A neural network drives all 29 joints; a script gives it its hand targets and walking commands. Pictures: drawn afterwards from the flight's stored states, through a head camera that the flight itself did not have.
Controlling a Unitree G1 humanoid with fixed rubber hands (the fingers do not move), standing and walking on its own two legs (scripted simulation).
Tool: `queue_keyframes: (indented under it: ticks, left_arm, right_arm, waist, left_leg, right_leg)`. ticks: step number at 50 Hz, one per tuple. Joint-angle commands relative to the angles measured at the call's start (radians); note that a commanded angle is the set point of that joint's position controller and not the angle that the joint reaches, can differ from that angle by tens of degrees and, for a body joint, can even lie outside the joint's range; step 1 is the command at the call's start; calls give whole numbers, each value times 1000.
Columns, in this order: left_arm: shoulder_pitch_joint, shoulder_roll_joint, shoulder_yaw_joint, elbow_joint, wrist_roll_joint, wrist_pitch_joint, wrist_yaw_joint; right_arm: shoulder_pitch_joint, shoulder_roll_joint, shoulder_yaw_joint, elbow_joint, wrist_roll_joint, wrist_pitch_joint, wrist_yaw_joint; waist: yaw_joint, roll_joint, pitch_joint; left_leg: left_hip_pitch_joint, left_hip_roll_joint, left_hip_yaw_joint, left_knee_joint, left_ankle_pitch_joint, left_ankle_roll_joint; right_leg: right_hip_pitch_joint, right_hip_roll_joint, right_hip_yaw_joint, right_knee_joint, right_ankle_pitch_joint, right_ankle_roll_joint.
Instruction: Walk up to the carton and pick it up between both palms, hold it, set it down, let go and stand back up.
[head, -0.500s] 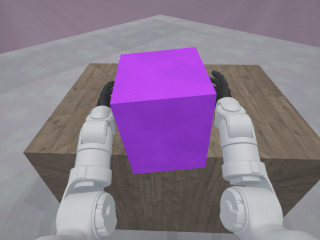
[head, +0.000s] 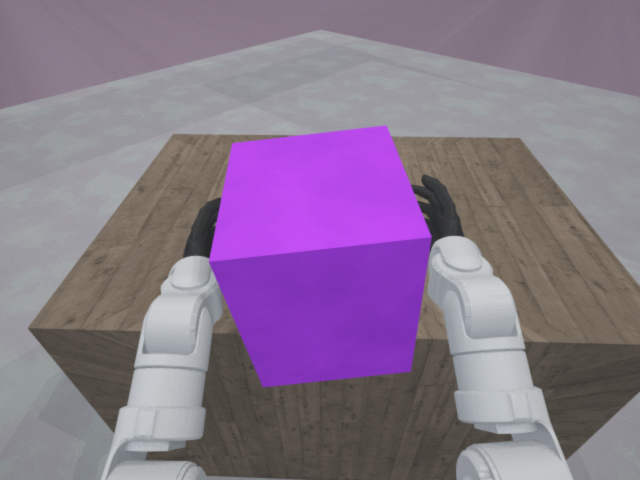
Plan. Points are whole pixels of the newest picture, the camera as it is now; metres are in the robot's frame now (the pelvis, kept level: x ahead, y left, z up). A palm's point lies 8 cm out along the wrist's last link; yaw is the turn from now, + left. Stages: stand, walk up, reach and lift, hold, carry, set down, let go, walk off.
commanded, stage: hold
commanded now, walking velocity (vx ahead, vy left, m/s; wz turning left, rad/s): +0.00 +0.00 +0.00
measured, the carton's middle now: (323, 259) +0.38 +0.01 +0.13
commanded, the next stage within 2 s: none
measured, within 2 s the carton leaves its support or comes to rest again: neither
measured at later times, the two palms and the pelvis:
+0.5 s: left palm (190, 251) +0.35 +0.17 +0.17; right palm (433, 235) +0.36 -0.12 +0.19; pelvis -0.03 +0.02 -0.01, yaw -1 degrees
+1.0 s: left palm (193, 259) +0.35 +0.16 +0.16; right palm (433, 236) +0.36 -0.13 +0.19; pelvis +0.01 +0.01 +0.00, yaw +0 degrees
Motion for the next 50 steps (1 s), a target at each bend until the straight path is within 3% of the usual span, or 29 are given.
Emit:
queue_keyframes:
  ticks: [1,3,6,8,11,15,18,21,24,27,30,32,33,35,38,40,42,44,45,50]
  left_arm:
    - [-658,-529,-500,-392,-175,-16,-147]
    - [-702,-546,-509,-410,-180,-13,-150]
    - [-792,-568,-536,-452,-187,-29,-151]
    - [-794,-591,-525,-417,-178,-31,-153]
    - [-830,-568,-469,-317,-141,-25,-166]
    - [-829,-525,-326,-96,-31,-30,-188]
    - [-861,-494,-233,26,13,-76,-203]
    - [-941,-501,-200,72,19,-139,-203]
    - [-1022,-533,-226,81,-9,-186,-195]
    - [-1070,-545,-224,141,-1,-216,-183]
    - [-1010,-562,-227,212,-19,-233,-170]
    - [-1016,-548,-226,191,-13,-241,-168]
    - [-1017,-540,-234,183,-21,-240,-166]
    - [-990,-569,-259,151,-41,-239,-162]
    - [-949,-599,-362,-21,-104,-234,-149]
    - [-881,-612,-443,-140,-146,-210,-140]
    - [-772,-588,-478,-222,-154,-173,-135]
    - [-676,-581,-524,-311,-174,-129,-128]
    - [-646,-576,-539,-363,-181,-110,-127]
    - [-514,-534,-509,-396,-143,-9,-150]
  right_arm:
    - [-488,575,465,-241,148,14,114]
    - [-548,581,481,-289,149,16,123]
    - [-614,601,495,-329,152,1,128]
    - [-628,591,471,-317,136,-2,129]
    - [-631,556,400,-195,68,2,140]
    - [-632,488,239,40,-19,-13,174]
    - [-680,481,167,145,-59,-57,203]
    - [-789,519,174,159,-58,-123,215]
    - [-860,548,187,157,-27,-168,204]
    - [-902,547,182,210,-17,-195,190]
    - [-861,543,178,250,-17,-206,180]
    - [-815,539,168,304,-21,-203,178]
    - [-793,561,170,315,-22,-198,179]
    - [-791,580,192,281,-5,-198,176]
    - [-765,655,334,87,78,-189,160]
    - [-710,670,415,-55,137,-165,138]
    - [-633,651,467,-152,146,-132,118]
    - [-543,632,504,-220,166,-94,107]
    - [-497,630,507,-227,170,-71,107]
    - [-359,542,459,-258,118,17,137]
  waist:
    - [23,7,-330]
    - [16,-20,-360]
    - [7,-5,-459]
    - [-4,17,-479]
    - [-4,15,-452]
    - [6,58,-327]
    - [8,29,-283]
    - [27,-15,-404]
    - [21,12,-490]
    - [26,33,-491]
    - [4,3,-483]
    - [2,14,-504]
    - [1,-10,-502]
    - [-5,-22,-515]
    - [6,-45,-689]
    - [6,-27,-732]
    - [20,-39,-683]
    - [28,-19,-599]
    - [22,-18,-543]
    - [15,20,-293]
  left_leg:
    - [-15,-30,-26,12,278,3]
    - [-24,-28,-29,18,225,-5]
    - [-46,-11,-25,30,144,-2]
    - [-68,-6,-15,35,96,-11]
    - [-112,3,-10,30,-36,-10]
    - [-167,3,-4,14,-190,-19]
    - [-169,5,-9,15,-192,-17]
    - [-132,-2,-3,39,-93,-3]
    - [-165,-2,-11,47,-83,4]
    - [-179,-1,-5,53,-112,-1]
    - [-143,-5,-12,71,-35,-8]
    - [-133,-5,-17,70,-3,-7]
    - [-138,-6,-13,68,18,-10]
    - [-129,-5,-25,69,108,-12]
    - [-18,-22,-34,92,363,-10]
    - [35,-28,-41,95,524,-16]
    - [52,-31,-48,66,553,-11]
    - [75,-32,-48,51,583,-13]
    - [79,-29,-50,45,583,-20]
    - [75,-32,-35,4,425,-36]
  right_leg:
    - [320,-18,71,69,375,37]
    - [287,-9,65,59,288,31]
    - [248,-6,60,66,165,14]
    - [237,-7,57,61,89,7]
    - [169,2,44,48,-76,-3]
    - [99,10,38,35,-240,-15]
    - [66,19,28,34,-233,-22]
    - [91,7,40,49,-143,-12]
    - [118,7,47,88,-103,-7]
    - [103,2,48,80,-146,-14]
    - [112,3,52,71,-83,-15]
    - [133,2,59,75,-40,-19]
    - [157,6,48,80,-10,-15]
    - [208,0,64,86,83,-11]
    - [337,-9,82,119,411,11]
    - [402,-15,88,135,628,29]
    - [442,-22,86,140,717,47]
    - [445,-18,83,129,734,54]
    - [436,-14,79,116,677,46]
    - [338,-4,71,36,465,35]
